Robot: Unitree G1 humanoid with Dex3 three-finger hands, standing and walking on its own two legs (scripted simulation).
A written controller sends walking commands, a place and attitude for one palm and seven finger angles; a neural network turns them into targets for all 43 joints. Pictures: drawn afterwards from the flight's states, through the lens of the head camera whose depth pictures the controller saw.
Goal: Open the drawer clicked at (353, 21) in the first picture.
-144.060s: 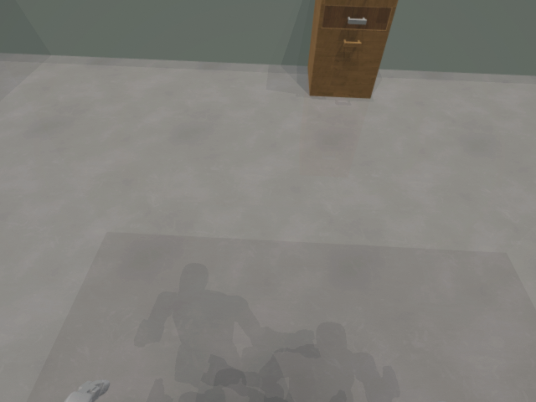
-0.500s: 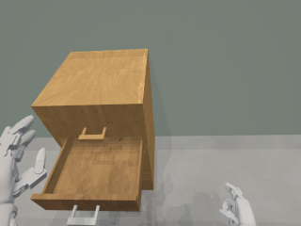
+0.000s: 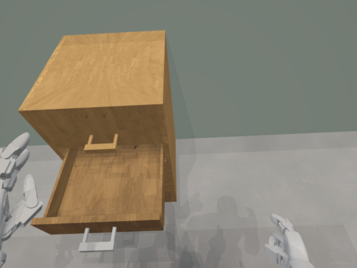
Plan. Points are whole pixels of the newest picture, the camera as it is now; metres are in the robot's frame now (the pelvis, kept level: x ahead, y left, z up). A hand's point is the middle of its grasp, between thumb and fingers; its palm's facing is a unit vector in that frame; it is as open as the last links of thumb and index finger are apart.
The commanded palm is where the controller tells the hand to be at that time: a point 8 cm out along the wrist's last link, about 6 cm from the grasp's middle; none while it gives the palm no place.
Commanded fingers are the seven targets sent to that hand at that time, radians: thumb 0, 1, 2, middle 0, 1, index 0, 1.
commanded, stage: step back with the hand held close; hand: left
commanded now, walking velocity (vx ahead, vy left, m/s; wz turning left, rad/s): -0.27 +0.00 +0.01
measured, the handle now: (99, 239) +0.23 +0.28 -0.25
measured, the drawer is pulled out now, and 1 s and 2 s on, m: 0.27 0.27 0.27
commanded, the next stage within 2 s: stop stepping back and stand still in 1.34 s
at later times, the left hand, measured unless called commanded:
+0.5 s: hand out of the picture +0.12 +0.25 +0.15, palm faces +0.34 -0.79 -0.51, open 7.4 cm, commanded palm +0.06 +0.29 +0.17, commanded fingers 0.00 0.90 0.90 -0.20 -0.30 -0.20 -0.30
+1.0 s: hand out of the picture +0.10 +0.20 +0.15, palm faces +0.23 -0.81 -0.54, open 7.4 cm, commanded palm +0.02 +0.26 +0.17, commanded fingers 0.00 0.90 0.90 -0.20 -0.30 -0.20 -0.30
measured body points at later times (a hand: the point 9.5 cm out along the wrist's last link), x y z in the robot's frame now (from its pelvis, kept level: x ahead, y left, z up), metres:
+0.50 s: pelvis -0.06 +0.01 -0.01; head -0.02 +0.01 +0.44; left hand +0.10 +0.29 +0.18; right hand +0.13 -0.22 -0.09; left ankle +0.01 +0.11 -0.74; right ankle -0.04 -0.11 -0.74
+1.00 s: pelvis -0.11 -0.02 -0.02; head -0.04 -0.02 +0.43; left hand +0.08 +0.24 +0.18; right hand +0.08 -0.24 -0.12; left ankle +0.01 +0.11 -0.74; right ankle -0.20 -0.09 -0.74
